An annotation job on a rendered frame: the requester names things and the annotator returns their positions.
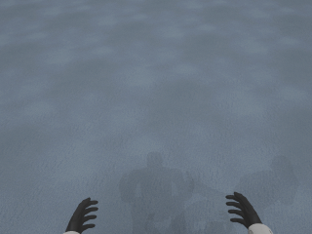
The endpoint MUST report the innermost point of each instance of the right robot forearm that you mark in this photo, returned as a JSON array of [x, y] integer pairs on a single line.
[[259, 228]]

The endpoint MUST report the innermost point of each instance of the right robot hand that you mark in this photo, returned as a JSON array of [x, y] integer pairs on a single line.
[[247, 212]]

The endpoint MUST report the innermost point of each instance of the left robot hand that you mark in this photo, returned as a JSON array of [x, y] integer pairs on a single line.
[[77, 220]]

